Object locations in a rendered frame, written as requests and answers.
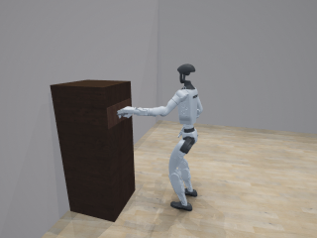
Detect left robot hand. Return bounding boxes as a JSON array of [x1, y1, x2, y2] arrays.
[[117, 106, 135, 118]]

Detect right robot hand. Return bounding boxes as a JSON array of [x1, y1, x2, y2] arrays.
[[177, 127, 184, 138]]

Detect robot left forearm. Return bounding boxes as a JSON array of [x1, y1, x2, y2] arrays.
[[133, 106, 166, 117]]

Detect right robot upper arm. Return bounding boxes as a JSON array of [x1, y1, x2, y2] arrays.
[[195, 88, 203, 115]]

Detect robot left foot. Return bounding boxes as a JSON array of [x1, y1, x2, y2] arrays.
[[170, 201, 192, 211]]

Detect left robot thigh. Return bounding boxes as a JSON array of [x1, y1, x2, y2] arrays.
[[168, 137, 192, 179]]

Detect cabinet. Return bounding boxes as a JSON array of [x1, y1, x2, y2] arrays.
[[50, 79, 136, 222]]

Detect left robot upper arm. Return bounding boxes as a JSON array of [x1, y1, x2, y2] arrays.
[[160, 89, 189, 117]]

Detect drawer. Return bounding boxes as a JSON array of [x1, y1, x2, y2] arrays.
[[106, 98, 131, 129]]

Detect handle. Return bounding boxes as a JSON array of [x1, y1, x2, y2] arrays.
[[116, 112, 128, 116]]

